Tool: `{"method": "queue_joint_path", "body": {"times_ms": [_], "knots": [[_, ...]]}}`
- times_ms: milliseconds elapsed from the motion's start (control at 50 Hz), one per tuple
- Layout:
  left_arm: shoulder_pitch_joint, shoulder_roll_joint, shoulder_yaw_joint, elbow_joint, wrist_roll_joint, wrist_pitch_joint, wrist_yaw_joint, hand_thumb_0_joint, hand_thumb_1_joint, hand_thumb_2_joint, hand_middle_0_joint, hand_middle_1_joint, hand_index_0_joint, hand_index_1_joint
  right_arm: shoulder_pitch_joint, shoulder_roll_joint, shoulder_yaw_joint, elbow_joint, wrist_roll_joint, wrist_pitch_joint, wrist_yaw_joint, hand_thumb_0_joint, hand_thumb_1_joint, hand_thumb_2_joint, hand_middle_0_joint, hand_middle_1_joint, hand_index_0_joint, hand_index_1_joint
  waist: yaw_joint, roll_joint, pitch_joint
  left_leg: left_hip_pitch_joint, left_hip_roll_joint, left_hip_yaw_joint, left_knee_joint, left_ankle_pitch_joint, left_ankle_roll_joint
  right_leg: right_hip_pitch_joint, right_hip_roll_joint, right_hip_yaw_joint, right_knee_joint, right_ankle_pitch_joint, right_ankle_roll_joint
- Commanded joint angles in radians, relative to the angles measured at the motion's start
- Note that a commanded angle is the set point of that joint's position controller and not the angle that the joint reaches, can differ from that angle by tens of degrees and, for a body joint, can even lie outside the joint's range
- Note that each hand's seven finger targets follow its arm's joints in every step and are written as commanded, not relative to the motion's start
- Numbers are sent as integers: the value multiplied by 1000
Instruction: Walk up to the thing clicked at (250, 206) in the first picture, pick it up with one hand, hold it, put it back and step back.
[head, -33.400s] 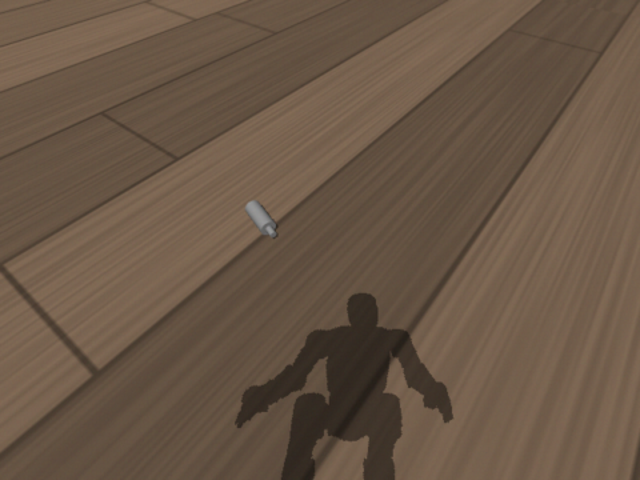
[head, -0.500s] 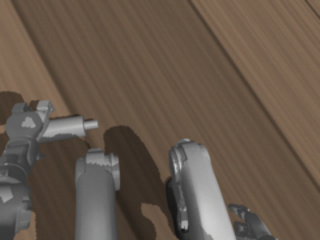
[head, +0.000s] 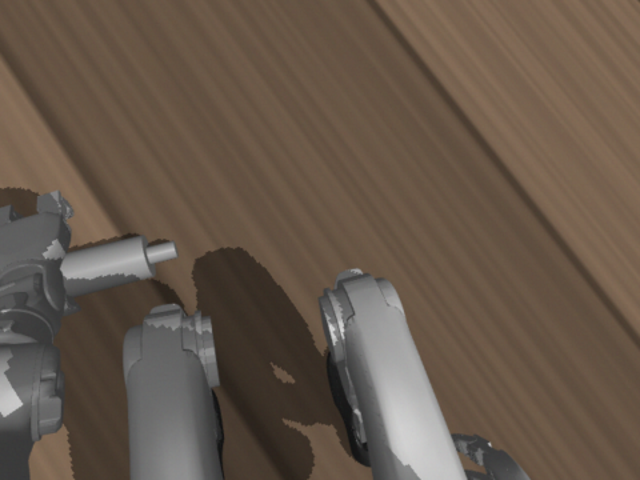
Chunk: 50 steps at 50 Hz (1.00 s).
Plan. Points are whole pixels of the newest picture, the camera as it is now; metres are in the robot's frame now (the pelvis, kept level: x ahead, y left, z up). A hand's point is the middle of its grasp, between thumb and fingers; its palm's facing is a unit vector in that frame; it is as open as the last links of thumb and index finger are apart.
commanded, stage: approach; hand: left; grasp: from above
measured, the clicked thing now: (112, 264) +0.42 +0.25 -0.30
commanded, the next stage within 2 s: close in in 0.16 s
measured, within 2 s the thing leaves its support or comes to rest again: neither
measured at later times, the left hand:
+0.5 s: hand (69, 261) +0.41 +0.27 -0.20, palm faces -0.45 -0.10 -0.89, open 13.9 cm
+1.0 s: hand (90, 261) +0.42 +0.27 -0.25, palm faces -0.43 -0.13 -0.89, open 14.1 cm
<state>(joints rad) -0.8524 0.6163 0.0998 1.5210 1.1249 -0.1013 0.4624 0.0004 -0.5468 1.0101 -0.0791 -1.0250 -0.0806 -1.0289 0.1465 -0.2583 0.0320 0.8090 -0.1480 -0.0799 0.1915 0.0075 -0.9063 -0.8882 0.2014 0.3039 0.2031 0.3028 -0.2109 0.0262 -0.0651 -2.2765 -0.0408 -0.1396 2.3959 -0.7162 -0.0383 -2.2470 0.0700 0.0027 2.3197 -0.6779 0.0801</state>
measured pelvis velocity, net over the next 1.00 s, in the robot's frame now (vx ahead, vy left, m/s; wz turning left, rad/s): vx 0.00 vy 0.01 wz -0.07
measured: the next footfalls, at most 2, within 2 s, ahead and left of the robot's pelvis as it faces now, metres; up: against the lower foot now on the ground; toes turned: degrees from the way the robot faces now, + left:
none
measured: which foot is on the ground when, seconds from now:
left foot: down 0.00-1.00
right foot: down 0.00-1.00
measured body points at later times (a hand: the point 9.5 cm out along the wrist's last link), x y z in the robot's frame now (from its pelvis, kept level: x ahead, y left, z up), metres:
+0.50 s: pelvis +0.00 +0.00 -0.01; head +0.22 +0.08 +0.38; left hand +0.43 +0.28 -0.15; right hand +0.09 -0.28 -0.11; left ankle +0.07 +0.13 -0.30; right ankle +0.10 -0.13 -0.30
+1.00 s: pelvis +0.00 +0.01 -0.04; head +0.25 +0.08 +0.34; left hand +0.44 +0.27 -0.20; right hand +0.03 -0.26 -0.13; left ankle +0.07 +0.13 -0.30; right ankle +0.10 -0.13 -0.30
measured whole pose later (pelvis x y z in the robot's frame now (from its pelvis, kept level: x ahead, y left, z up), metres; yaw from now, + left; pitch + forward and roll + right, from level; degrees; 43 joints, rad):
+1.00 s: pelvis +0.00 +0.01 -0.04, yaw -4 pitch +31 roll -10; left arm -0.89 0.72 0.17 1.69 1.29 -0.22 0.70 0.00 -0.50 0.98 -0.07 -1.00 -0.08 -1.00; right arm 0.11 -0.27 0.10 0.83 -0.26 -0.18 0.27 0.01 -0.89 -0.89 0.20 0.30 0.20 0.30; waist -0.29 -0.04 0.01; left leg -2.35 -0.05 -0.20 2.55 -0.74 -0.04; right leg -2.29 0.09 -0.05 2.42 -0.68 0.08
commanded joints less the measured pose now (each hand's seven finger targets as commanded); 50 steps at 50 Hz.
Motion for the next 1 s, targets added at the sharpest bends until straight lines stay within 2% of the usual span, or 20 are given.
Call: {"method": "queue_joint_path", "body": {"times_ms": [0,60,140,180,240,340,400,480,500,540,560,600,680,700,740,760,840,860,920,980], "knots": [[-224,204,6,-335,-14,-125,-19,0,-555,992,-75,-1045,-79,-1039,195,-251,-97,-27,14,-14,-12,0,-901,-895,201,300,200,300,25,183,-727,453,-9,111,-245,215,65,455,-9,-131,-234,233,-109],[-102,182,14,-467,9,-181,20,0,-552,989,-87,-1018,-86,-1018,174,-250,-122,-53,23,-1,-25,0,-901,-895,200,300,200,300,46,212,-757,511,-5,122,-247,212,51,419,-13,-125,-232,222,-117],[-238,204,19,-461,94,-186,99,0,-551,1010,-96,-1003,-89,-1009,148,-228,-133,-40,17,17,-39,0,-900,-894,200,300,200,300,24,223,-708,498,2,134,-250,161,54,312,-15,-116,-235,175,-120],[-278,172,-13,-333,123,-166,132,0,-552,1026,-90,-1008,-81,-1015,141,-227,-122,-29,9,14,-44,0,-898,-893,200,300,200,300,-11,175,-617,440,3,128,-246,116,60,251,-17,-121,-249,131,-118],[-348,161,-43,-146,154,-129,165,0,-502,1101,-120,-1064,-111,-1072,145,-238,-103,-5,-4,5,-56,0,-898,-894,200,300,200,300,-37,133,-552,411,-2,120,-246,80,66,206,-20,-129,-260,89,-115],[-307,148,-57,36,133,-75,157,0,-513,979,-66,-1056,-83,-1038,120,-257,-80,-2,-12,-23,-51,0,-896,-895,200,300,200,300,-27,162,-554,452,-9,109,-270,85,62,216,-21,-159,-230,98,-109],[-293,189,-36,34,122,-58,139,0,-519,978,-65,-1032,-71,-1024,96,-260,-70,-16,-16,-32,-43,0,-895,-898,200,300,200,300,-7,213,-596,475,-11,108,-265,111,58,234,-18,-159,-208,123,-112],[-290,216,-23,18,130,-66,124,0,-558,1009,-67,-1007,-58,-1014,85,-259,-52,-25,-21,-33,-31,0,-897,-899,200,300,200,300,-16,226,-592,451,-12,114,-236,156,59,260,-12,-156,-181,174,-116],[-315,261,14,-33,133,-79,130,0,-545,997,-66,-1006,-62,-1009,105,-267,-55,-26,-25,-35,-27,0,-894,-897,200,300,200,300,-26,233,-610,465,-7,110,-224,191,58,275,-12,-160,-173,206,-112],[-307,281,49,-36,133,-96,148,0,-546,995,-64,-1005,-61,-1007,114,-277,-51,-29,-33,-38,-19,0,-892,-897,200,300,200,300,-29,240,-621,478,-4,104,-210,221,55,284,-13,-167,-154,236,-111],[-295,258,34,-32,140,-103,156,0,-547,995,-63,-1005,-59,-1008,119,-268,-41,-20,-37,-39,-14,0,-892,-897,200,300,200,300,-37,248,-620,466,-5,111,-195,234,58,307,-7,-164,-159,261,-108],[-324,293,56,-34,158,-126,180,0,-525,973,-59,-1016,-63,-1010,128,-278,-36,-24,-56,-51,3,0,-891,-896,200,300,200,300,-66,218,-604,438,-2,106,-165,225,62,311,-6,-172,-145,260,-104],[-293,303,91,-38,146,-147,224,0,-519,970,-58,-1007,-62,-1000,150,-282,-33,0,-76,-63,22,0,-888,-895,200,300,200,300,-64,257,-639,459,2,98,-154,228,60,322,1,-186,-136,262,-99],[-251,271,76,24,145,-140,232,0,-524,971,-57,-1001,-60,-996,145,-282,-28,-5,-79,-68,29,0,-888,-895,200,300,200,300,-69,264,-617,459,1,99,-157,213,58,305,-3,-190,-131,242,-97],[-293,294,69,22,153,-142,246,0,-517,970,-59,-1001,-62,-996,142,-289,-25,6,-90,-78,41,0,-889,-895,200,300,200,300,-80,284,-601,451,4,93,-154,183,57,279,3,-199,-122,217,-99],[-281,312,86,5,150,-143,251,0,-522,975,-57,-998,-59,-994,146,-296,-27,6,-87,-78,43,0,-888,-895,200,300,200,300,-70,294,-605,448,5,89,-158,181,57,281,4,-203,-123,212,-100],[-304,333,82,20,159,-136,264,0,-512,975,-61,-998,-63,-993,155,-299,-16,16,-97,-91,60,0,-887,-895,200,300,200,300,-83,293,-579,420,9,87,-136,167,57,280,11,-205,-118,209,-104],[-276,338,106,1,152,-136,271,0,-527,988,-58,-994,-56,-993,164,-304,-15,15,-97,-88,61,0,-886,-895,200,300,200,300,-69,287,-605,421,7,87,-136,194,58,307,12,-205,-123,235,-103],[-275,289,54,112,160,-126,271,0,-506,971,-58,-998,-63,-991,142,-305,-6,13,-100,-106,73,0,-885,-894,200,300,200,300,-97,256,-539,394,10,80,-118,161,58,267,16,-211,-115,209,-103],[-260,350,114,107,155,-124,275,0,-509,975,-63,-992,-65,-987,162,-320,-13,16,-103,-112,77,0,-885,-895,200,300,200,300,-84,260,-539,398,9,76,-116,203,57,296,15,-214,-109,247,-100]]}}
